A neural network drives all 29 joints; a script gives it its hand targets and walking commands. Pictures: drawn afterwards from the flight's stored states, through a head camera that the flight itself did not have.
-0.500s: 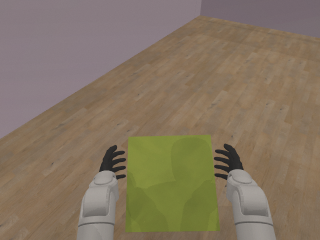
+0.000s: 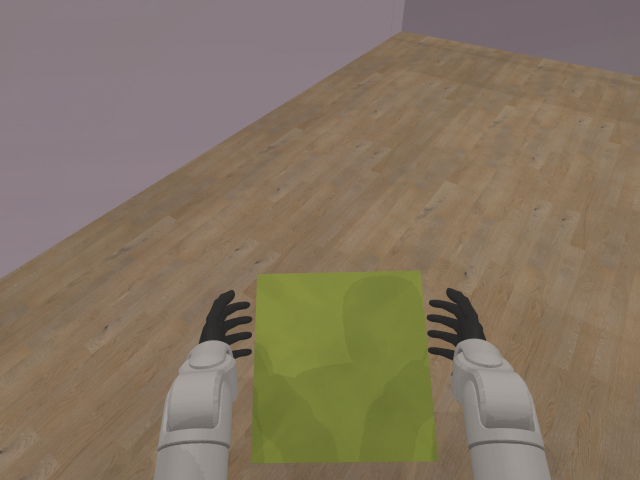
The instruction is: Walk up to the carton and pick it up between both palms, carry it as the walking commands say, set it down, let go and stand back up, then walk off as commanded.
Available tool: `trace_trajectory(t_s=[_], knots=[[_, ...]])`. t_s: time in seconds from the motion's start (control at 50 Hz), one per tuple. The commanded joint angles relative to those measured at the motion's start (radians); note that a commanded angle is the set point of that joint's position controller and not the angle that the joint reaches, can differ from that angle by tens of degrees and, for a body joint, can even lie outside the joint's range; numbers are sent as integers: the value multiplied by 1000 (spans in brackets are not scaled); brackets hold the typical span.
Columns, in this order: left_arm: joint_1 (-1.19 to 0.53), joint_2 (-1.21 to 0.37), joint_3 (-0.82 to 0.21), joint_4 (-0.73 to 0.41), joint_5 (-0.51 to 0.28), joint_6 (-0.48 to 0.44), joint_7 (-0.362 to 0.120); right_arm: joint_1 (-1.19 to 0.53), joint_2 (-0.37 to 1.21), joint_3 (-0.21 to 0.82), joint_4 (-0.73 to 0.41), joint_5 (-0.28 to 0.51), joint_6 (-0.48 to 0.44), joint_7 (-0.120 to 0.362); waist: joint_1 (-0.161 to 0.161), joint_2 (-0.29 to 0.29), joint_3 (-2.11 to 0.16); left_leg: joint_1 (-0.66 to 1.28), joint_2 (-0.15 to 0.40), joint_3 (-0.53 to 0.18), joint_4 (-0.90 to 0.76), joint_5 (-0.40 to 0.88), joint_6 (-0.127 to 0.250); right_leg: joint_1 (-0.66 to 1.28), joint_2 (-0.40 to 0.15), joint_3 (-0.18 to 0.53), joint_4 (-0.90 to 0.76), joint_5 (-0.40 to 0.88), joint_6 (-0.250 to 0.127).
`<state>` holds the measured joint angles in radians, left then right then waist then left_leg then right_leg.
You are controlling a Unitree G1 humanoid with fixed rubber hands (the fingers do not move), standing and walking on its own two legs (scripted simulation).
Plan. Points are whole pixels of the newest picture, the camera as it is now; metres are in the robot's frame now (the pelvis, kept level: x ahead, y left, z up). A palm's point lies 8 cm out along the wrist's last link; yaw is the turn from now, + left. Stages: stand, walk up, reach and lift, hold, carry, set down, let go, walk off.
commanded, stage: hold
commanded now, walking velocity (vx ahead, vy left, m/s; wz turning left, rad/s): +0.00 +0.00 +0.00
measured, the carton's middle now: (340, 360) +0.31 +0.00 -0.07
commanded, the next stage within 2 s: set down in 0.22 s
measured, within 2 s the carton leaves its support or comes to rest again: neither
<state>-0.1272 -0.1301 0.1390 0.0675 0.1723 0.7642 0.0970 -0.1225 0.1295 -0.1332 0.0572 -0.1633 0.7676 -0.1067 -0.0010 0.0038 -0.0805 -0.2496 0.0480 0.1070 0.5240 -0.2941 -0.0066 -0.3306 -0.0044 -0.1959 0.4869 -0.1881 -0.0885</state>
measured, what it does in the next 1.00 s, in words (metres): stands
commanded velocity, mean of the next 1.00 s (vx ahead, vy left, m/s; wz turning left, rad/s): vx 0.00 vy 0.00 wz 0.00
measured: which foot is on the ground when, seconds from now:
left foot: down 0.00-1.00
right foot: down 0.00-1.00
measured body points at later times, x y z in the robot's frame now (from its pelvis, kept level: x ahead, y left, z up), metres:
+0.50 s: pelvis -0.03 +0.03 +0.00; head -0.07 +0.01 +0.45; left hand +0.30 +0.17 +0.04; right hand +0.29 -0.15 +0.03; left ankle -0.01 +0.14 -0.73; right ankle +0.05 -0.06 -0.73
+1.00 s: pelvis -0.01 +0.03 -0.02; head +0.07 +0.00 +0.42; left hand +0.33 +0.17 -0.06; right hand +0.31 -0.15 -0.07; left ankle -0.01 +0.14 -0.73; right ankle +0.05 -0.06 -0.73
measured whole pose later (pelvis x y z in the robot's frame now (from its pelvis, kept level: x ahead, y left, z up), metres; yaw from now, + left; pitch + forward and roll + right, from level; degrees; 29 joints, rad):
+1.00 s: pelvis -0.01 +0.03 -0.02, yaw -5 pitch +13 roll +0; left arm -0.39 -0.16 0.43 0.52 0.28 0.32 0.00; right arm -0.39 0.16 -0.34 0.48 -0.31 0.36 -0.04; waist 0.02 0.04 -0.05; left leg -0.60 -0.06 -0.06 0.71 -0.34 0.02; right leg -0.70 0.05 -0.02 0.65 -0.18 -0.06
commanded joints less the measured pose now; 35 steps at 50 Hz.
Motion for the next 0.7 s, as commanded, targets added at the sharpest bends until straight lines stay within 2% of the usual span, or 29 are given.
trace_trajectory(t_s=[0.0,0.02,0.06,0.08,0.1,0.12,0.14,0.16,0.2,0.22,0.24,0.28,0.34,0.38,0.42,0.48,0.56,0.62,0.68], knots=[[-341,-683,-457,39,-172,-64,-257,-294,744,513,47,175,-46,242,59,-16,-157,-42,-123,-171,-144,239,76,451,3,353,-95,316,62],[-386,-682,-487,-37,-175,-98,-270,-329,777,549,-19,186,-80,237,51,-20,-188,-65,-123,-178,-143,276,79,493,4,372,-86,395,67],[-481,-702,-518,-109,-198,-122,-294,-432,834,571,-97,207,-109,235,40,-21,-269,-71,-116,-196,-136,326,77,574,-1,380,-67,464,78],[-524,-702,-522,-110,-212,-125,-305,-495,863,581,-101,220,-114,234,49,-35,-301,-72,-118,-196,-128,319,76,592,4,377,-61,434,83],[-539,-714,-522,-116,-213,-123,-312,-528,887,610,-96,227,-115,241,94,-21,-305,-90,-117,-193,-134,308,71,602,2,375,-61,405,80],[-556,-719,-518,-113,-218,-122,-316,-559,908,632,-83,234,-116,248,124,-22,-308,-96,-115,-189,-141,297,68,605,2,371,-60,384,78],[-563,-730,-511,-98,-218,-119,-319,-577,924,644,-59,237,-116,255,148,-8,-295,-105,-112,-190,-149,286,62,615,4,366,-61,356,75],[-574,-729,-487,-57,-212,-112,-322,-611,924,643,-24,231,-115,263,168,-33,-273,-94,-112,-191,-153,248,62,586,10,365,-67,274,74],[-581,-759,-465,1,-207,-103,-337,-651,963,640,35,225,-114,280,196,-22,-250,-85,-108,-196,-164,203,61,579,15,368,-71,201,72],[-659,-830,-476,66,-202,-95,-361,-609,918,544,107,197,-113,293,30,25,-249,-122,-87,-242,-186,79,67,544,19,348,-93,135,51],[-681,-844,-425,154,-175,-100,-370,-658,915,504,158,177,-119,306,42,13,-201,-138,-84,-244,-203,7,74,515,26,342,-98,62,52],[-742,-879,-358,262,-136,-118,-388,-722,932,435,242,142,-129,332,41,31,-124,-223,-68,-255,-235,-125,90,538,39,323,-83,-22,53],[-830,-908,-247,402,-73,-158,-391,-831,907,327,361,93,-157,370,49,73,-67,-326,-38,-277,-281,-241,105,578,65,293,-26,-37,53],[-896,-908,-194,470,-44,-187,-389,-887,887,261,422,55,-178,383,30,81,-58,-343,-36,-281,-277,-277,107,578,68,294,-11,-61,51],[-943,-910,-163,515,-34,-211,-387,-907,877,207,469,21,-194,387,-4,62,-66,-321,-44,-280,-260,-259,104,561,65,298,-8,-59,50],[-972,-893,-111,551,-18,-249,-382,-934,874,170,508,-1,-217,389,3,34,-88,-341,-47,-281,-239,-238,111,572,58,305,12,-43,51],[-919,-861,-72,556,6,-288,-373,-898,882,170,521,-12,-251,384,35,-6,-129,-332,-66,-269,-180,-128,111,543,30,335,14,10,45],[-872,-845,-77,537,13,-318,-371,-855,895,195,512,-8,-284,374,46,-29,-187,-315,-86,-256,-115,-28,103,473,10,361,13,51,38],[-840,-848,-117,503,3,-355,-369,-820,907,239,485,7,-324,364,49,-23,-265,-332,-95,-251,-68,47,96,439,0,375,38,145,36]])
